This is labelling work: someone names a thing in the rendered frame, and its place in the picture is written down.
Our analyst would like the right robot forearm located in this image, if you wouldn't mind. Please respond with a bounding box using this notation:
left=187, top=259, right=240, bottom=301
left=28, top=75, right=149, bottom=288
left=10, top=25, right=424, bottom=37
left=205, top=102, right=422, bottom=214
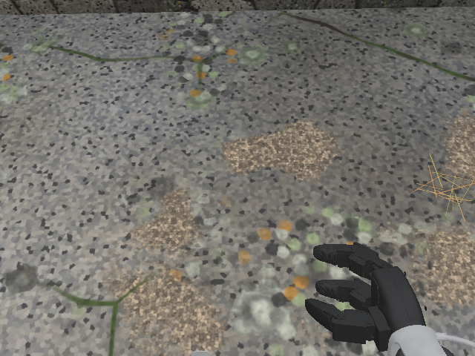
left=387, top=325, right=454, bottom=356

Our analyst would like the robot right hand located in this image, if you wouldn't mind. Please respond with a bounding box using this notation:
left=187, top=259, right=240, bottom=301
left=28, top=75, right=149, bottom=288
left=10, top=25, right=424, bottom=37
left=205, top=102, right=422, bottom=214
left=305, top=242, right=427, bottom=352

